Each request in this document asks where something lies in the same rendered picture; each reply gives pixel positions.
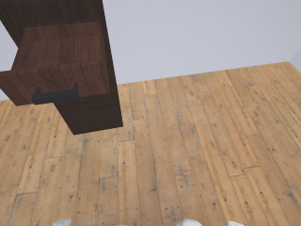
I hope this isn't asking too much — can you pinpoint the handle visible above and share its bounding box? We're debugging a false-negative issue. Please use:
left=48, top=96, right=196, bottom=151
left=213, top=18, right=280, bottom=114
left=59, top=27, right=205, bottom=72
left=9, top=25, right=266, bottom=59
left=31, top=82, right=80, bottom=105

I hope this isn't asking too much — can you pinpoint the cabinet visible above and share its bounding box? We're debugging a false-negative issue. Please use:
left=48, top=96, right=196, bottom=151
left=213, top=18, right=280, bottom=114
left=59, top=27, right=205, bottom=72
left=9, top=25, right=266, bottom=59
left=0, top=0, right=123, bottom=136

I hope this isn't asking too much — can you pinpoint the drawer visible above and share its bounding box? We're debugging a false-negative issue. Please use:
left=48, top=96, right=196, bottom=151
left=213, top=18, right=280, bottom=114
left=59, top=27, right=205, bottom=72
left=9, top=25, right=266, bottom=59
left=0, top=22, right=110, bottom=106

